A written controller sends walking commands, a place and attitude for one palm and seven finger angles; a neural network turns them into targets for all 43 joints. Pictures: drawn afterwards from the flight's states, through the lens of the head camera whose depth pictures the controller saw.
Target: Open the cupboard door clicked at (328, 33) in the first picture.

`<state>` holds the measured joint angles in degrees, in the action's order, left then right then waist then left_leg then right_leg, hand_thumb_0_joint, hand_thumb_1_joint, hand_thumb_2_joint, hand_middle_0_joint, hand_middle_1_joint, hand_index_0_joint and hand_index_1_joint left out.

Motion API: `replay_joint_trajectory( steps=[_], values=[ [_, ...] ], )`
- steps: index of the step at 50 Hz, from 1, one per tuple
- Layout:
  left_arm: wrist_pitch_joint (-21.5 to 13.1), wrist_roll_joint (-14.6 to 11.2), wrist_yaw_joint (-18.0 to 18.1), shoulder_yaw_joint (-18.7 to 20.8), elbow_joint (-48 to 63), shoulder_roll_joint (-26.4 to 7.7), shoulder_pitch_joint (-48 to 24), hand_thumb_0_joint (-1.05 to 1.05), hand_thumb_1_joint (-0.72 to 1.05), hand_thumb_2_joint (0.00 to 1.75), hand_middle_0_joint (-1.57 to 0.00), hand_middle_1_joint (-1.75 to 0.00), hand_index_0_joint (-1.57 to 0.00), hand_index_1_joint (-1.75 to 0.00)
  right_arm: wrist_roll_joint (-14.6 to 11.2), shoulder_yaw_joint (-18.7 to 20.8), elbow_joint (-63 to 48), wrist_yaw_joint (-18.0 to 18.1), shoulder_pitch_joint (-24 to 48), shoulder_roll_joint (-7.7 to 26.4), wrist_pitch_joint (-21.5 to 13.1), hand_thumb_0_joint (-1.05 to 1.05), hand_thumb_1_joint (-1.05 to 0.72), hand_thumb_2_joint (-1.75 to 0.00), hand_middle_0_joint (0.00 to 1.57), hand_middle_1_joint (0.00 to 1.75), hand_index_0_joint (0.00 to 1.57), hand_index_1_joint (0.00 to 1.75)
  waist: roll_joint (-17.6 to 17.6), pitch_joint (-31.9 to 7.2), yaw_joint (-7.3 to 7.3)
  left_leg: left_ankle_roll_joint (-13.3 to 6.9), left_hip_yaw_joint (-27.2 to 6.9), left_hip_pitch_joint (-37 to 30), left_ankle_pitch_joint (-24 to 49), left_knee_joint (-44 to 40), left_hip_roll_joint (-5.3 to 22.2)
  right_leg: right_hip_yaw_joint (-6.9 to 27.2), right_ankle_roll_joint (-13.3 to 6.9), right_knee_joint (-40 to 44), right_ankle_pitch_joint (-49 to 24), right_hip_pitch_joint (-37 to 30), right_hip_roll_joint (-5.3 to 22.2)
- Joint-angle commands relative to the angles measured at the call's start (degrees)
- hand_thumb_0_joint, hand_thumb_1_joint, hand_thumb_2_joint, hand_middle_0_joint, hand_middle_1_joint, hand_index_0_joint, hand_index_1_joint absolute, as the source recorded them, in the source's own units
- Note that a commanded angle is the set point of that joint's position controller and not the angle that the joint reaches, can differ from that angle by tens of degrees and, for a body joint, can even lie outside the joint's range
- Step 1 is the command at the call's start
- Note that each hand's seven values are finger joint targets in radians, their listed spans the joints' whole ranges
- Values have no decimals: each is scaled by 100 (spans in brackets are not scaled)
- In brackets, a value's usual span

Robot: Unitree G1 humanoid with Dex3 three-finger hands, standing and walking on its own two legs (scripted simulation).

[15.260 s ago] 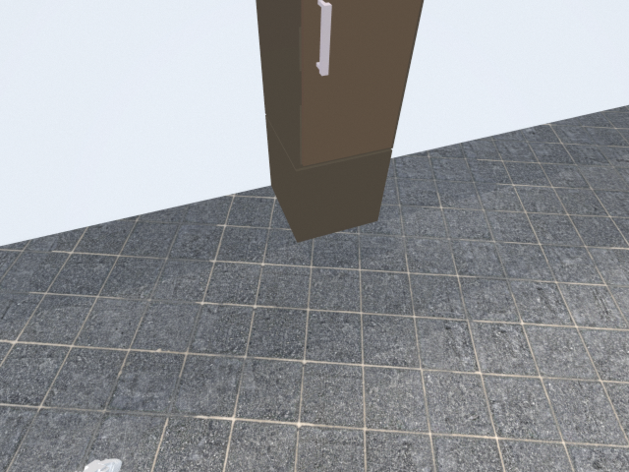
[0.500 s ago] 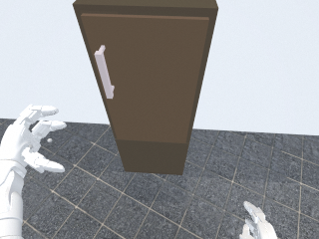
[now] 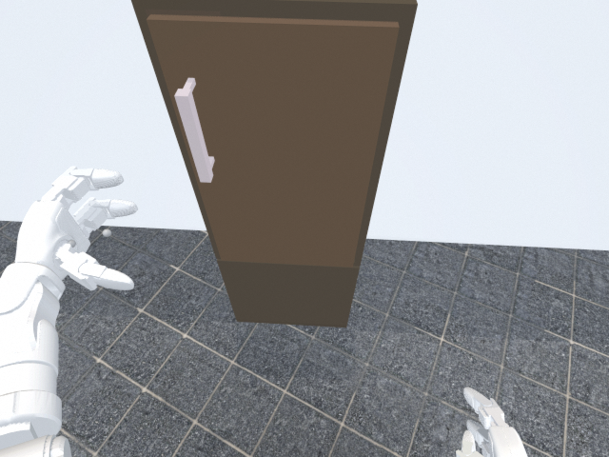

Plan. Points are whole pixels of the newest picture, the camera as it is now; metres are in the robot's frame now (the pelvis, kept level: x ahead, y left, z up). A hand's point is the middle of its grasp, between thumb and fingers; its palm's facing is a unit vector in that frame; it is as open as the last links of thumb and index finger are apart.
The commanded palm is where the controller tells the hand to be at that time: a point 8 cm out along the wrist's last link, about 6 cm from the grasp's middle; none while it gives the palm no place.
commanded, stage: move the hooked fingers beside the handle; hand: left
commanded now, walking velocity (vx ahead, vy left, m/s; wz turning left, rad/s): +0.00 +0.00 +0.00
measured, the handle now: (198, 133) +0.58 +0.22 +0.09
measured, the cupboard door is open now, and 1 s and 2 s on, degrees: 0 0 0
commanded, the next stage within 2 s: none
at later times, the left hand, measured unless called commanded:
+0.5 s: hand (129, 191) +0.42 +0.27 +0.11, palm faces +0.02 -1.00 -0.01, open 13.9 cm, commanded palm +0.40 +0.32 +0.11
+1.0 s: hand (144, 159) +0.49 +0.28 +0.11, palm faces +0.00 -1.00 +0.00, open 13.9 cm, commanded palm +0.48 +0.32 +0.10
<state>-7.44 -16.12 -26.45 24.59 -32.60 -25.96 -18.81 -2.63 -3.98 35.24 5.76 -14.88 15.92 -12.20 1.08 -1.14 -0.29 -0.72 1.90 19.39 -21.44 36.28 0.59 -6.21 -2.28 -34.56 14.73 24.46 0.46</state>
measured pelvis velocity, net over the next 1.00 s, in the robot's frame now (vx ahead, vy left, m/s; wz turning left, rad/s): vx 0.00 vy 0.02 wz -0.03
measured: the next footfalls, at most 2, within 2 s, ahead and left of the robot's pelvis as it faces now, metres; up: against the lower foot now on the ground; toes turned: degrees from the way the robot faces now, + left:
none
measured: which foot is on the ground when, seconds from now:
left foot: down 0.00-1.00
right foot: down 0.00-1.00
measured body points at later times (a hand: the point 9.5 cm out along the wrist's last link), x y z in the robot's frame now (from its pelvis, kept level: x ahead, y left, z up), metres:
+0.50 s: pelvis +0.00 +0.01 -0.01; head +0.07 +0.01 +0.44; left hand +0.42 +0.33 +0.11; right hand +0.07 -0.27 -0.11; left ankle -0.03 +0.11 -0.73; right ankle +0.03 -0.10 -0.73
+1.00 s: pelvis +0.00 +0.02 -0.01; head +0.11 +0.04 +0.42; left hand +0.49 +0.33 +0.11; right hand +0.01 -0.26 -0.12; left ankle -0.03 +0.11 -0.73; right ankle +0.03 -0.10 -0.73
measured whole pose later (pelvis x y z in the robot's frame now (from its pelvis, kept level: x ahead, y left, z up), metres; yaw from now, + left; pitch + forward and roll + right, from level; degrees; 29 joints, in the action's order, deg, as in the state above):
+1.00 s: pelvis +0.00 +0.02 -0.01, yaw -2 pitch +16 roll -2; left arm -15.7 -7.2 -27.3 28.6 -69.8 -41.0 -51.9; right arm -1.1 -3.3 35.7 3.4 -23.2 16.9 0.4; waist -0.4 -3.0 8.3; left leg -2.0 2.9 35.4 -24.0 43.4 1.3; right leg -5.2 -1.1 -38.2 14.7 39.4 -0.1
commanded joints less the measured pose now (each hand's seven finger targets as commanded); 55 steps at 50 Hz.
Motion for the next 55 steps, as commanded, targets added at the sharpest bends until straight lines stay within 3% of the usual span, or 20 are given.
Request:
replay_joint_trajectory(
  steps=[1, 3, 7, 8, 11, 14, 16, 20, 21, 25, 27, 29, 35, 40, 42, 43, 45, 47, 50, 55],
  values=[
    [-351, -102, -34, 453, 746, -1678, -1870, 0, -50, 30, -30, -120, -30, -120, -14, 339, -746, 35, -14, 863, -192, 0, -90, -90, 20, 30, 20, 30, 234, -1528, 24, -20, -247, 220, 1743, -471, -81, 485, 34, 179, -1503, -1232, 10],
    [-381, -72, -29, 623, 680, -1941, -2013, 0, -50, 30, -30, -120, -30, -120, -1, 351, -783, 5, -67, 894, -135, 0, -90, -90, 20, 30, 20, 30, 274, -1615, -13, -29, -231, 318, 1764, -434, -83, 528, 27, 131, -1553, -1325, 13],
    [-523, -2, -15, 608, 263, -2105, -2734, 0, -50, 30, -30, -120, -30, -120, 6, 377, -715, 2, -264, 955, -23, 0, -90, -90, 20, 30, 20, 30, 67, -1599, 174, -62, -218, 507, 1503, -341, -73, 605, 56, 128, -1344, -1190, -3],
    [-592, 25, -30, 694, 298, -2250, -2835, 0, -50, 30, -30, -120, -30, -120, 13, 400, -704, 0, -323, 966, 4, 0, -90, -90, 20, 30, 20, 30, 184, -1894, 141, -65, -211, 471, 1585, -325, -83, 632, 61, 86, -1444, -1311, 8],
    [-750, 107, -86, 501, 248, -2148, -3105, 0, -50, 30, -30, -120, -30, -120, 9, 418, -660, -5, -442, 952, 52, 0, -90, -90, 20, 30, 20, 30, 553, -2104, 200, -46, -217, 263, 1823, -272, -78, 593, 39, 22, -1624, -1194, -15],
    [-734, 75, -146, 432, -346, -2119, -3273, 0, -50, 30, -30, -120, -30, -120, 3, 413, -569, -5, -570, 1004, 138, 0, -90, -90, 20, 30, 20, 30, 267, -1854, 318, -62, -222, 485, 1623, -253, -62, 586, 66, 46, -1493, -1002, -34],
    [-742, 124, -145, 425, -616, -2177, -3417, 0, -50, 30, -30, -120, -30, -120, -2, 420, -559, -14, -615, 1034, 180, 0, -90, -90, 20, 30, 20, 30, 297, -1747, 325, -63, -236, 611, 1430, -270, -63, 577, 59, 57, -1265, -859, -23],
    [-865, 274, -101, 616, -817, -2579, -3822, 0, -50, 30, -30, -120, -30, -120, 31, 450, -532, -34, -803, 1068, 293, 0, -90, -90, 20, 30, 20, 30, 374, -2173, 301, -58, -257, 590, 1737, -176, -56, 584, 50, -75, -1548, -999, -33],
    [-916, 311, -106, 543, -803, -2527, -3838, 0, -50, 30, -30, -120, -30, -120, 36, 445, -552, -44, -817, 1053, 319, 0, -90, -90, 20, 30, 20, 30, 612, -2252, 286, -42, -252, 518, 1830, -162, -61, 589, 36, -98, -1589, -959, -38],
    [-1011, 267, -116, 536, -1092, -2474, -3997, 0, -50, 30, -30, -120, -30, -120, 45, 465, -529, -82, -941, 1060, 439, 0, -90, -90, 20, 30, 20, 30, 388, -2242, 361, -47, -254, 521, 1999, -100, -19, 556, 60, -126, -1736, -851, -80],
    [-982, 296, -108, 753, -1509, -2793, -4076, 0, -50, 30, -30, -120, -30, -120, 50, 447, -499, -81, -1022, 1125, 521, 0, -90, -90, 20, 30, 20, 30, 144, -2076, 368, -67, -260, 794, 1821, -97, -18, 562, 60, -145, -1644, -829, -86],
    [-1011, 403, -124, 594, -1534, -2728, -4344, 0, -50, 30, -30, -120, -30, -120, 55, 449, -512, -95, -1047, 1091, 583, 0, -90, -90, 20, 30, 20, 30, 453, -2166, 423, -73, -219, 765, 1813, -78, -40, 595, 78, -150, -1667, -781, -66],
    [-1222, 537, -113, 451, -1740, -2790, -5067, 0, -50, 30, -30, -120, -30, -120, 96, 453, -410, -88, -1240, 1108, 756, 0, -90, -90, 20, 30, 20, 30, 597, -2365, 616, -40, -323, 559, 1995, 33, 18, 532, 72, -205, -1564, -410, -117],
    [-1170, 659, -143, 432, -2258, -2960, -5422, 0, -50, 30, -30, -120, -30, -120, 118, 423, -307, -86, -1391, 1140, 904, 0, -90, -90, 20, 30, 20, 30, 678, -2334, 724, -35, -353, 711, 2010, 109, 25, 526, 81, -240, -1560, -244, -116],
    [-1197, 667, -122, 636, -2267, -3214, -5427, 0, -50, 30, -30, -120, -30, -120, 144, 448, -320, -91, -1498, 1177, 968, 0, -90, -90, 20, 30, 20, 30, 530, -2572, 692, -37, -384, 648, 2284, 175, 43, 522, 71, -303, -1752, -341, -143],
    [-1202, 703, -129, 588, -2236, -3213, -5512, 0, -50, 30, -30, -120, -30, -120, 141, 442, -321, -101, -1501, 1157, 1005, 0, -90, -90, 20, 30, 20, 30, 790, -2636, 696, -11, -375, 588, 2387, 195, 45, 524, 76, -314, -1769, -268, -136],
    [-1200, 740, -125, 531, -2363, -3166, -5615, 0, -50, 30, -30, -120, -30, -120, 159, 445, -284, -122, -1562, 1156, 1067, 0, -90, -90, 20, 30, 20, 30, 787, -2591, 755, 7, -404, 558, 2400, 229, 70, 500, 83, -292, -1683, -111, -149],
    [-1179, 745, -111, 603, -2584, -3282, -5661, 0, -50, 30, -30, -120, -30, -120, 169, 442, -287, -125, -1640, 1198, 1140, 0, -90, -90, 20, 30, 20, 30, 526, -2526, 819, -10, -438, 646, 2457, 259, 91, 480, 75, -323, -1731, -78, -180],
    [-1207, 850, -82, 559, -2437, -3327, -5887, 0, -50, 30, -30, -120, -30, -120, 200, 454, -282, -151, -1717, 1187, 1225, 0, -90, -90, 20, 30, 20, 30, 1002, -2724, 810, 46, -459, 447, 2659, 298, 100, 480, 73, -322, -1691, 57, -168],
    [-1142, 898, -57, 599, -2781, -3436, -6015, 0, -50, 30, -30, -120, -30, -120, 220, 446, -248, -188, -1880, 1218, 1391, 0, -90, -90, 20, 30, 20, 30, 817, -2655, 923, 33, -471, 565, 2732, 363, 129, 463, 87, -322, -1780, 137, -206]
  ],
)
